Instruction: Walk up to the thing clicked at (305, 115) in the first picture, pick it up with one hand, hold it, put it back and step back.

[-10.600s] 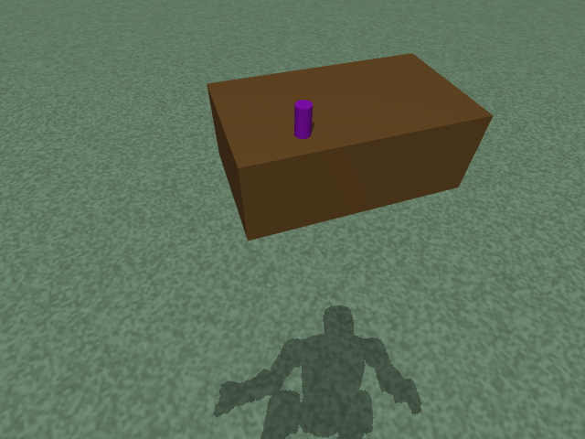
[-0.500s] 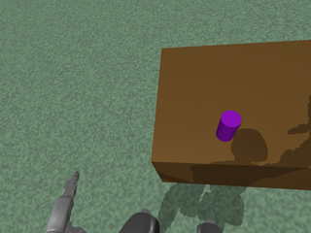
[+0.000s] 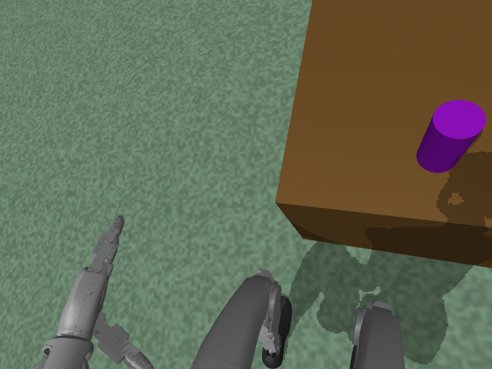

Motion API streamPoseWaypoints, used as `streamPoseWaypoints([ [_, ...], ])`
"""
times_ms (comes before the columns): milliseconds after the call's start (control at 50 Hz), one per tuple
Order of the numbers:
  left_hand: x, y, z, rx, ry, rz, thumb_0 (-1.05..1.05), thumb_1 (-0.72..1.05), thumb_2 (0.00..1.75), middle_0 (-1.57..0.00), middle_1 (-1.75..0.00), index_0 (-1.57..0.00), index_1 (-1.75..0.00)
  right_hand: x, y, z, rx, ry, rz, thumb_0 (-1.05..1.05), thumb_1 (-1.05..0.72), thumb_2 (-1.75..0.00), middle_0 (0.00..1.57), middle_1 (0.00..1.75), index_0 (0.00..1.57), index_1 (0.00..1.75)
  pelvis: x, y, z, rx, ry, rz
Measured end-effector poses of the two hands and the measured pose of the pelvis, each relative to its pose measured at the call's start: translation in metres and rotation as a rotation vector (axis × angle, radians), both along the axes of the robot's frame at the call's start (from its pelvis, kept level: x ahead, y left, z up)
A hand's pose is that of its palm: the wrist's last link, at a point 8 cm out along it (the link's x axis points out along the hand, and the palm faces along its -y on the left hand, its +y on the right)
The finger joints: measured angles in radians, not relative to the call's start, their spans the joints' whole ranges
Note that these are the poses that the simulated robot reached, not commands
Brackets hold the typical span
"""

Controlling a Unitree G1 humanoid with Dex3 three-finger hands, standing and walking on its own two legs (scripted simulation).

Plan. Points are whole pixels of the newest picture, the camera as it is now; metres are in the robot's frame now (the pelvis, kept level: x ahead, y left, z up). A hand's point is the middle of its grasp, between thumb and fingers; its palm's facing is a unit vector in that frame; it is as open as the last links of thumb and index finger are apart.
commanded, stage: close in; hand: right
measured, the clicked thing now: (446, 139) +0.53 -0.20 -0.12
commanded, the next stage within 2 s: rest palm in 0.64 s
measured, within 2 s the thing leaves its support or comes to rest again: leaves its support in 1.80 s
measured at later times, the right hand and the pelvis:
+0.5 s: hand (464, 160) +0.49 -0.22 -0.12, palm faces +0.15 +0.99 +0.04, open 17.6 cm; pelvis -0.03 +0.00 -0.06, yaw +1 degrees
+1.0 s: hand (436, 155) +0.50 -0.19 -0.13, palm faces +0.15 +0.99 +0.02, open 16.6 cm; pelvis -0.03 +0.01 -0.07, yaw +0 degrees
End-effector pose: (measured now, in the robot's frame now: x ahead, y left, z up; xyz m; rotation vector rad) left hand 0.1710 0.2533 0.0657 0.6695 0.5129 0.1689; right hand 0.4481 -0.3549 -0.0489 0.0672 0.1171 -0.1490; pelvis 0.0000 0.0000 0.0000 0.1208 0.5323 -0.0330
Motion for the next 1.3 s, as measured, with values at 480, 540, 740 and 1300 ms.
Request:
streamPoseWaypoints([
  [480,-0.032,0.004,0.010,0.175,-0.102,-0.034,0.00,-0.53,0.04,-0.06,-0.05,-0.07,-0.05,0.017,0.079,-0.074,-0.025,-0.034,0.007,-0.01,0.57,-0.03,0.05,0.05,0.05,0.04,-0.025,0.004,-0.065,0.007,0.045,0.008],
  [540,-0.032,0.004,0.012,0.165,-0.125,-0.038,0.00,-0.53,0.04,-0.06,-0.05,-0.07,-0.05,0.018,0.087,-0.071,-0.028,-0.024,0.007,-0.01,0.58,-0.03,0.05,0.05,0.05,0.04,-0.025,0.004,-0.065,0.000,0.041,0.008],
  [740,-0.027,0.003,0.026,0.190,-0.179,-0.084,0.00,-0.53,0.04,-0.06,-0.05,-0.07,-0.05,0.016,0.104,-0.072,-0.029,-0.022,-0.004,-0.01,0.58,-0.03,0.04,0.05,0.04,0.05,-0.028,0.007,-0.067,-0.016,0.033,0.008],
  [1300,-0.031,0.006,0.014,0.191,-0.129,-0.070,0.00,-0.55,0.07,-0.06,-0.05,-0.06,-0.06,0.045,0.123,-0.076,-0.061,-0.039,0.000,-0.01,0.34,-0.25,0.74,0.49,0.75,0.49,-0.028,0.010,-0.079,-0.025,0.061,0.014],
])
